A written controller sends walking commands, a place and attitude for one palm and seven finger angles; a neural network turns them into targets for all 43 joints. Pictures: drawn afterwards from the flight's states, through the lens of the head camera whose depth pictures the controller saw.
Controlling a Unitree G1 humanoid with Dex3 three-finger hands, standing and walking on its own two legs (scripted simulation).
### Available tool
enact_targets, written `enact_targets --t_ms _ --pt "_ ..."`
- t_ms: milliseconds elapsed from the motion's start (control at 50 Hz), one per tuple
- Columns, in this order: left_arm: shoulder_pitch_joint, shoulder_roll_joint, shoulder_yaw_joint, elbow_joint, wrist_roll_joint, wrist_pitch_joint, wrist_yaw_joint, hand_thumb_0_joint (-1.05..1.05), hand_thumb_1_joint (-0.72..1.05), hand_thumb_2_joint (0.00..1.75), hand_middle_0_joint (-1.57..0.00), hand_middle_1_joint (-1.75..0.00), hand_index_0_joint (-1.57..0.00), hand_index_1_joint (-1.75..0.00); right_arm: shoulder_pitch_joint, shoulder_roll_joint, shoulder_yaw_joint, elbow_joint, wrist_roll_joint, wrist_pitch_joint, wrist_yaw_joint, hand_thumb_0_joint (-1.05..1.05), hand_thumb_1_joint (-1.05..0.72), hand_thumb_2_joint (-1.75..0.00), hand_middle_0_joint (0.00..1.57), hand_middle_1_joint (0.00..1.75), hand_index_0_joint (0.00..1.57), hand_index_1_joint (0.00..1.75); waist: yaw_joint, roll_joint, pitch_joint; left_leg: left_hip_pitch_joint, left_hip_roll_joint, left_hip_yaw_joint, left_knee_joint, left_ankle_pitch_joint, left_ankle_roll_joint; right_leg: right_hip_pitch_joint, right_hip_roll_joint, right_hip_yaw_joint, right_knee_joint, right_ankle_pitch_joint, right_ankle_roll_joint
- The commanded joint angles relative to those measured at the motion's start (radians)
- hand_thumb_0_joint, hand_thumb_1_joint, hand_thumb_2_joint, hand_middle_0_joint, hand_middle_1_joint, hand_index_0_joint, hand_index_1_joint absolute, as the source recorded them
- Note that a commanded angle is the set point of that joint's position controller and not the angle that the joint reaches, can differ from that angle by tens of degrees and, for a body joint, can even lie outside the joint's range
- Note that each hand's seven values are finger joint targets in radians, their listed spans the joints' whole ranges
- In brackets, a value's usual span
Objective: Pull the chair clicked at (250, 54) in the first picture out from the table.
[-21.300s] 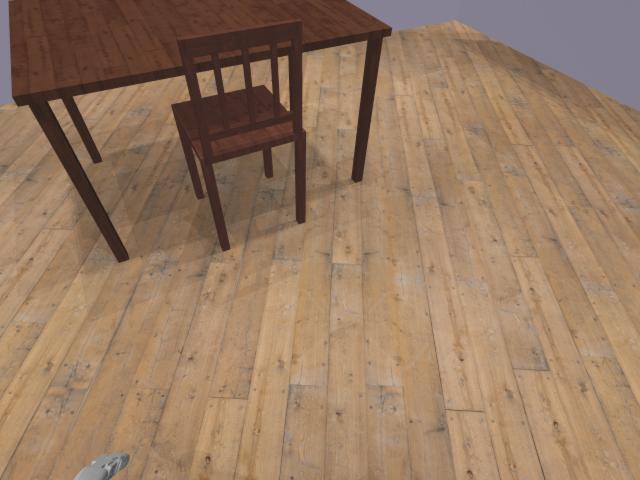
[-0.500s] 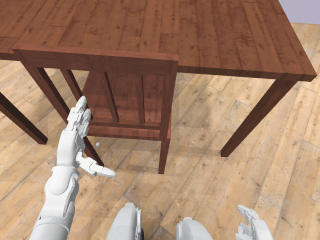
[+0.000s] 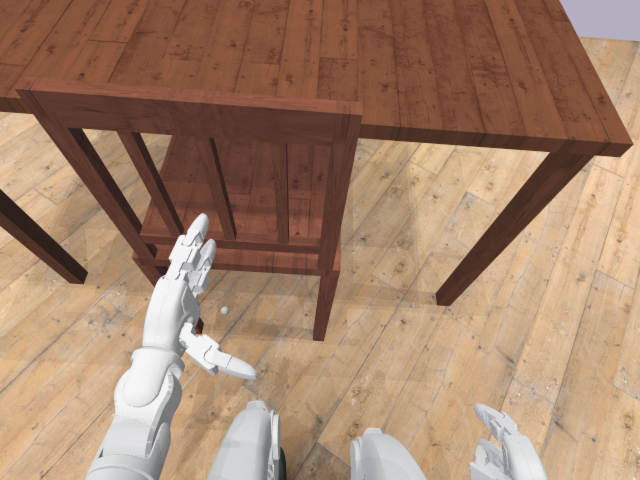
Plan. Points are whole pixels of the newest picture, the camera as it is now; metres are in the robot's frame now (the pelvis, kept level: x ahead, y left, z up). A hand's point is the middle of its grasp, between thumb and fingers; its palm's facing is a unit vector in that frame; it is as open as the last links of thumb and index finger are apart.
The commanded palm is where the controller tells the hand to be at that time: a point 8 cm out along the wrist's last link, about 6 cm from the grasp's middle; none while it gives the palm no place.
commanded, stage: push the fingers through the gap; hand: left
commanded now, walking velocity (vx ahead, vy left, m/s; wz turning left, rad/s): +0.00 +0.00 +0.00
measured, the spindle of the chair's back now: (219, 193) +0.49 +0.15 +0.01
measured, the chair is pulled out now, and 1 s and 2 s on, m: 0.00 0.00 0.00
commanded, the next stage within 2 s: hook a spindle and tug to test in 1.58 s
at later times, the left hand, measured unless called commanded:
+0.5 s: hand (213, 253) +0.38 +0.14 +0.03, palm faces -0.01 -1.00 -0.06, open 16.9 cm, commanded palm +0.36 +0.19 +0.03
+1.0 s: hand (228, 228) +0.43 +0.13 +0.01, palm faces -0.03 -1.00 -0.02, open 16.9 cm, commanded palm +0.41 +0.18 +0.03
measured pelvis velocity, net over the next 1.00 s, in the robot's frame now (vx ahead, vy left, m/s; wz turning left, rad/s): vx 0.00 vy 0.00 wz -0.01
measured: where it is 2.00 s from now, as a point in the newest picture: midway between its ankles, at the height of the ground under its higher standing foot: outside the picture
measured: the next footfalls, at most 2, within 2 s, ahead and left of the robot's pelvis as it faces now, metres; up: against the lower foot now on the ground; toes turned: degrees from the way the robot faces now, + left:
none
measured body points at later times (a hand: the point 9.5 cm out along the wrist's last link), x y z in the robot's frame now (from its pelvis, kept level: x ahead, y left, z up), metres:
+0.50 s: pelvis +0.00 +0.00 +0.00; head +0.10 +0.02 +0.44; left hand +0.37 +0.20 +0.04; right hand +0.12 -0.25 -0.11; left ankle +0.07 +0.09 -0.62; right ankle -0.01 -0.11 -0.62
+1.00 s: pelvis +0.00 +0.00 +0.00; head +0.12 +0.02 +0.43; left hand +0.42 +0.19 +0.02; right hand +0.08 -0.26 -0.12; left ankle +0.07 +0.09 -0.62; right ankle -0.01 -0.11 -0.62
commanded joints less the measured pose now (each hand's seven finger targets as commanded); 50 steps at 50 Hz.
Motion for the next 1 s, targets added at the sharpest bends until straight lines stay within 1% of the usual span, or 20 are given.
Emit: enact_targets --t_ms 0,20,80,120,160,200,260,280,340,400,460,520,600,660,740,780,840,860,920,980 --pt "-0.283 0.183 0.153 -0.323 0.022 -0.186 0.121 0.0 -0.5 0.3 -0.06 -0.08 -0.06 -0.08 0.006 -0.136 -0.053 -0.081 -0.02 -0.05 -0.003 0.0 -0.9 -0.9 0.2 0.3 0.2 0.3 0.003 0.098 -0.407 0.541 0.007 -0.124 -0.143 0.304 -0.035 -0.043 0.006 0.035 -0.153 0.28 -0.003" --pt "-0.286 0.157 0.136 -0.226 0.039 -0.177 0.129 0.0 -0.5 0.3 -0.06 -0.08 -0.06 -0.08 0.008 -0.136 -0.051 -0.068 -0.02 -0.045 0.004 0.0 -0.9 -0.9 0.2 0.3 0.2 0.3 -0.017 0.066 -0.336 0.48 0.008 -0.127 -0.137 0.247 -0.035 -0.074 0.007 0.029 -0.15 0.246 0.0" --pt "-0.293 0.077 0.055 0.007 0.065 -0.101 0.088 0.0 -0.5 0.3 -0.06 -0.08 -0.06 -0.08 0.016 -0.151 -0.053 -0.064 -0.013 -0.025 0.015 0.0 -0.9 -0.9 0.2 0.3 0.2 0.3 -0.046 0.009 -0.231 0.368 -0.002 -0.11 -0.141 0.087 -0.027 -0.1 0.007 0.033 -0.177 0.158 0.003" --pt "-0.324 0.05 0.021 0.05 0.049 -0.041 0.038 0.0 -0.5 0.3 -0.06 -0.08 -0.06 -0.08 0.016 -0.168 -0.055 -0.085 0.004 -0.01 0.013 0.0 -0.9 -0.9 0.2 0.3 0.2 0.3 -0.044 -0.017 -0.254 0.38 -0.007 -0.105 -0.165 0.05 -0.025 -0.063 0.003 0.037 -0.207 0.146 0.003" --pt "-0.356 0.073 0.04 0.024 0.018 -0.002 0.0 0.0 -0.5 0.3 -0.06 -0.08 -0.06 -0.08 0.022 -0.176 -0.057 -0.103 0.015 -0.002 0.002 0.0 -0.9 -0.9 0.2 0.3 0.2 0.3 -0.028 -0.008 -0.309 0.413 -0.01 -0.098 -0.178 0.084 -0.023 -0.007 0.001 0.047 -0.23 0.173 0.001" --pt "-0.411 0.095 0.054 -0.102 -0.005 -0.014 -0.008 0.0 -0.5 0.3 -0.06 -0.08 -0.06 -0.08 0.03 -0.171 -0.062 -0.111 0.014 -0.008 -0.005 0.0 -0.9 -0.9 0.2 0.3 0.2 0.3 -0.012 0.05 -0.426 0.516 -0.001 -0.109 -0.172 0.202 -0.026 0.007 -0.001 0.044 -0.214 0.25 -0.002" --pt "-0.459 0.166 0.131 -0.231 -0.021 -0.083 0.039 0.0 -0.5 0.3 -0.06 -0.08 -0.06 -0.08 0.036 -0.157 -0.06 -0.095 0.002 -0.022 -0.01 0.0 -0.9 -0.9 0.2 0.3 0.2 0.3 0.003 0.066 -0.478 0.581 0.005 -0.117 -0.165 0.312 -0.032 0.031 0.003 0.04 -0.201 0.313 -0.003" --pt "-0.468 0.196 0.157 -0.223 -0.012 -0.106 0.061 0.0 -0.5 0.3 -0.06 -0.08 -0.06 -0.08 0.039 -0.158 -0.058 -0.08 -0.003 -0.026 -0.012 0.0 -0.9 -0.9 0.2 0.3 0.2 0.3 -0.005 0.06 -0.461 0.57 0.007 -0.122 -0.155 0.327 -0.032 0.009 0.007 0.038 -0.188 0.319 -0.003" --pt "-0.465 0.148 0.136 -0.11 0.028 -0.15 0.102 0.0 -0.5 0.3 -0.06 -0.08 -0.06 -0.08 0.049 -0.143 -0.058 -0.043 -0.018 -0.027 0.002 0.0 -0.9 -0.9 0.2 0.3 0.2 0.3 -0.026 0.039 -0.388 0.504 0.006 -0.114 -0.129 0.307 -0.033 -0.04 0.007 0.036 -0.166 0.308 0.002" --pt "-0.4 0.119 0.114 0.062 0.059 -0.123 0.086 0.0 -0.5 0.3 -0.06 -0.08 -0.06 -0.08 0.055 -0.151 -0.06 -0.044 -0.018 -0.01 0.018 0.0 -0.9 -0.9 0.2 0.3 0.2 0.3 -0.028 0.016 -0.316 0.43 0.0 -0.097 -0.134 0.233 -0.033 -0.049 0.007 0.037 -0.174 0.273 0.001" --pt "-0.433 0.096 0.079 0.119 0.051 -0.068 0.042 0.0 -0.5 0.3 -0.06 -0.08 -0.06 -0.08 0.062 -0.164 -0.062 -0.062 -0.006 0.013 0.022 0.0 -0.9 -0.9 0.2 0.3 0.2 0.3 -0.032 0.01 -0.309 0.42 -0.005 -0.092 -0.152 0.181 -0.031 -0.036 0.005 0.042 -0.199 0.244 -0.001" --pt "-0.551 0.102 0.077 0.041 0.022 -0.063 0.022 0.0 -0.5 0.3 -0.06 -0.08 -0.06 -0.08 0.065 -0.166 -0.068 -0.068 0.001 0.017 0.012 0.0 -0.9 -0.9 0.2 0.3 0.2 0.3 -0.04 0.038 -0.374 0.484 -0.002 -0.101 -0.152 0.217 -0.029 -0.025 0.003 0.045 -0.206 0.268 -0.002" --pt "-0.666 0.203 0.173 -0.068 0.006 -0.136 0.058 0.0 -0.5 0.3 -0.06 -0.08 -0.06 -0.08 0.071 -0.162 -0.064 -0.047 -0.008 -0.001 -0.003 0.0 -0.9 -0.9 0.2 0.3 0.2 0.3 -0.028 0.065 -0.474 0.531 0.0 -0.107 -0.133 0.3 -0.03 -0.002 0.007 0.054 -0.184 0.322 -0.001" --pt "-0.718 0.2 0.173 0.02 0.031 -0.169 0.081 0.0 -0.5 0.3 -0.06 -0.08 -0.06 -0.08 0.078 -0.155 -0.06 -0.01 -0.017 -0.009 -0.003 0.0 -0.9 -0.9 0.2 0.3 0.2 0.3 -0.054 0.063 -0.43 0.494 0.001 -0.107 -0.113 0.27 -0.031 -0.052 0.009 0.053 -0.174 0.293 0.004" --pt "-0.679 0.177 0.154 0.237 0.059 -0.124 0.056 0.0 -0.5 0.3 -0.06 -0.08 -0.06 -0.08 0.095 -0.165 -0.06 -0.002 -0.017 0.007 0.008 0.0 -0.9 -0.9 0.2 0.3 0.2 0.3 -0.061 0.041 -0.362 0.41 -0.005 -0.093 -0.114 0.195 -0.03 -0.069 0.008 0.055 -0.183 0.247 0.003" --pt "-0.67 0.14 0.132 0.296 0.051 -0.086 0.03 0.0 -0.5 0.3 -0.06 -0.08 -0.06 -0.08 0.111 -0.168 -0.063 -0.01 -0.013 0.016 0.013 0.0 -0.9 -0.9 0.2 0.3 0.2 0.3 -0.06 0.041 -0.369 0.419 -0.008 -0.093 -0.121 0.206 -0.028 -0.062 0.009 0.051 -0.19 0.257 0.0" --pt "-0.737 0.171 0.158 0.288 0.026 -0.06 0.006 0.0 -0.5 0.3 -0.06 -0.08 -0.06 -0.08 0.115 -0.174 -0.065 -0.02 -0.005 0.029 0.011 0.0 -0.9 -0.9 0.2 0.3 0.2 0.3 -0.059 0.034 -0.392 0.421 -0.007 -0.09 -0.121 0.221 -0.026 -0.037 0.008 0.057 -0.199 0.28 0.001" --pt "-0.775 0.183 0.173 0.253 0.016 -0.069 0.008 0.0 -0.5 0.3 -0.06 -0.08 -0.06 -0.08 0.117 -0.173 -0.065 -0.021 -0.005 0.028 0.009 0.0 -0.9 -0.9 0.2 0.3 0.2 0.3 -0.062 0.021 -0.413 0.431 -0.006 -0.094 -0.119 0.235 -0.023 -0.027 0.009 0.057 -0.197 0.292 0.002" --pt "-0.86 0.219 0.202 0.143 0.014 -0.128 0.032 0.0 -0.5 0.3 -0.06 -0.08 -0.06 -0.08 0.121 -0.165 -0.066 -0.017 -0.013 0.019 0.009 0.0 -0.9 -0.9 0.2 0.3 0.2 0.3 -0.055 0.075 -0.505 0.502 -0.003 -0.098 -0.108 0.312 -0.026 -0.021 0.011 0.062 -0.179 0.342 0.001" --pt "-0.874 0.271 0.244 0.142 0.034 -0.171 0.065 0.0 -0.5 0.3 -0.06 -0.08 -0.06 -0.08 0.14 -0.166 -0.067 0.005 -0.023 0.013 0.01 0.0 -0.9 -0.9 0.2 0.3 0.2 0.3 -0.055 0.084 -0.516 0.516 0.001 -0.102 -0.098 0.359 -0.03 -0.03 0.015 0.06 -0.159 0.375 0.001"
